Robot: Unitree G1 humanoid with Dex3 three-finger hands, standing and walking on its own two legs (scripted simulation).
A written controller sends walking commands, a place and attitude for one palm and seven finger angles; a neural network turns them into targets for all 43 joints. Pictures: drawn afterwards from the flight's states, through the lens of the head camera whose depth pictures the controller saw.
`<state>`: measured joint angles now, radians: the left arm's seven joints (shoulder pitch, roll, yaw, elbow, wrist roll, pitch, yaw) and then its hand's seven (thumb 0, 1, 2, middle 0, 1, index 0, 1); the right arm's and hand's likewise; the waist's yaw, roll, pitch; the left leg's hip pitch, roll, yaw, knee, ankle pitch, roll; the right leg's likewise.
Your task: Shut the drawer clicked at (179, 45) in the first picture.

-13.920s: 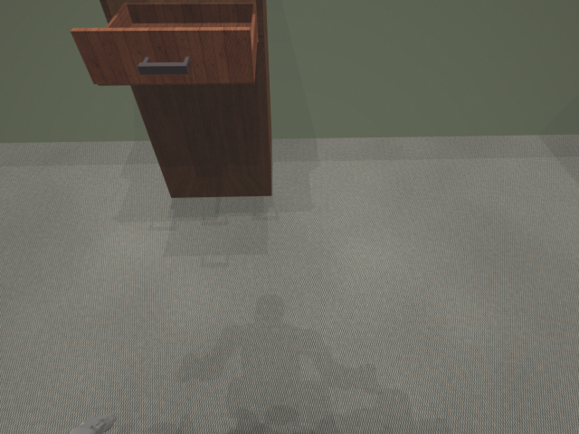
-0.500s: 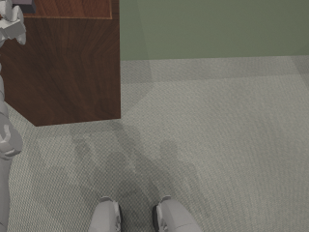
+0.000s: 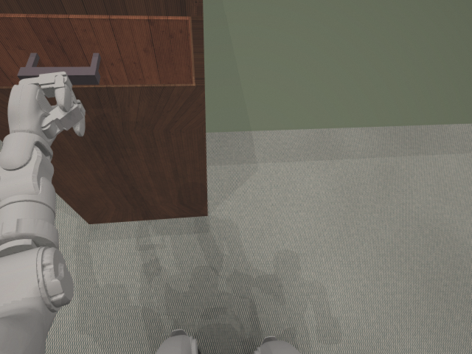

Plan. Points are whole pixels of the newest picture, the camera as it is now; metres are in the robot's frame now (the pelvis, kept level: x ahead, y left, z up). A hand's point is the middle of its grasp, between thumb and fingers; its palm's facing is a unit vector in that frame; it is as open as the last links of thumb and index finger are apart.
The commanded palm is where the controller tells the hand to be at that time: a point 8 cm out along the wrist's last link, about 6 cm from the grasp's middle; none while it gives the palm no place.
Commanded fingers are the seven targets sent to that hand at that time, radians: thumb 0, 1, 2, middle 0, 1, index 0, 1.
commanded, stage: draw the hand back to the body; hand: left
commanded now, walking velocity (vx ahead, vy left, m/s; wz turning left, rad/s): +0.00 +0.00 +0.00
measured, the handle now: (63, 67) +0.60 +0.27 +0.09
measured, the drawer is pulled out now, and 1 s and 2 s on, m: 0.00 0.00 0.00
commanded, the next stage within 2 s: step back with the hand held close in 1.26 s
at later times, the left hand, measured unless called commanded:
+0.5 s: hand (30, 192) +0.32 +0.22 +0.15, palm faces +0.21 -0.96 -0.20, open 3.3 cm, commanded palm +0.28 +0.27 +0.16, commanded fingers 0.00 0.90 0.90 -1.40 -1.60 -1.40 -1.60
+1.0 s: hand out of the picture +0.20 +0.22 +0.20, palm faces +0.39 -0.84 -0.37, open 3.3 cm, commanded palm +0.14 +0.26 +0.22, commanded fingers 0.00 0.90 0.90 -1.40 -1.60 -1.40 -1.60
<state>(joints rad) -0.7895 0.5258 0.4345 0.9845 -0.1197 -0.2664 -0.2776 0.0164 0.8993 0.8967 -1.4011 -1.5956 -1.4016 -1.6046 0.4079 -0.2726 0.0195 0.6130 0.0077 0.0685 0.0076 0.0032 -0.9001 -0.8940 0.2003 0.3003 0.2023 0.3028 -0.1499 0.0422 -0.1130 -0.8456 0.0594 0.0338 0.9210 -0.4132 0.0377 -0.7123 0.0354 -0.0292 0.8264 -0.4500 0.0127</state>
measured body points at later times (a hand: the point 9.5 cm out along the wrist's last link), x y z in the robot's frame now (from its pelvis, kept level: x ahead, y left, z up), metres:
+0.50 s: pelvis +0.00 -0.02 +0.03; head +0.01 -0.03 +0.48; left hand +0.30 +0.27 +0.16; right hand +0.18 -0.25 -0.05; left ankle +0.01 +0.09 -0.69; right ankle -0.04 -0.14 -0.69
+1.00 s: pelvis +0.01 -0.03 +0.05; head -0.01 -0.07 +0.50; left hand +0.18 +0.26 +0.22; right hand +0.20 -0.25 -0.04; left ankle +0.01 +0.09 -0.69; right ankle -0.04 -0.14 -0.69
